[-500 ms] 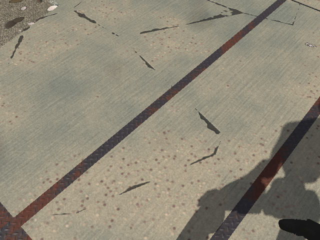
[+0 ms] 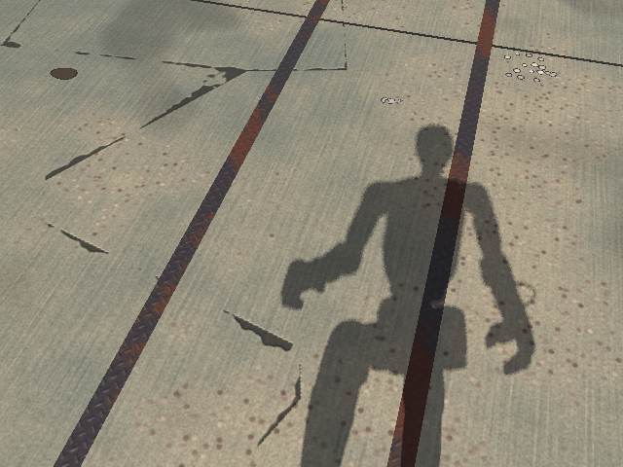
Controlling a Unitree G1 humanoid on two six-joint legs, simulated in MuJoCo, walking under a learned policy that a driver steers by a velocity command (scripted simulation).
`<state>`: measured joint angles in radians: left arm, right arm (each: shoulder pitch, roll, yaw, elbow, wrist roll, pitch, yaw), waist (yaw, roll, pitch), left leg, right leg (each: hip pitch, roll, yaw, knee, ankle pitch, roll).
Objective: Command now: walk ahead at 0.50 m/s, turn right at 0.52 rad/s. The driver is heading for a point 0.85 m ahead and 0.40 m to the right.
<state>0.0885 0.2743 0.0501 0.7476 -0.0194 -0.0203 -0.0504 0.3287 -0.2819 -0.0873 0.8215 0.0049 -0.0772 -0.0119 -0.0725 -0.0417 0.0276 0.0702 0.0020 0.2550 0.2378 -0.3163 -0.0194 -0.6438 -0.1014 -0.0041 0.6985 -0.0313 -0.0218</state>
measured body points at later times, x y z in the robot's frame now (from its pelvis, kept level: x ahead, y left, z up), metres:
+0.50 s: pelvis +0.28 -0.05 +0.01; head +0.31 -0.07 +0.45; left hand +0.41 +0.22 -0.10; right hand +0.45 -0.34 -0.07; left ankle +0.50 +0.06 -0.70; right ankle +0.18 -0.12 -0.73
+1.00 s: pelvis +0.54 -0.12 +0.00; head +0.57 -0.15 +0.45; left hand +0.86 -0.05 -0.08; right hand +0.39 -0.37 -0.12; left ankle +0.51 +0.03 -0.73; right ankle +0.60 -0.34 -0.69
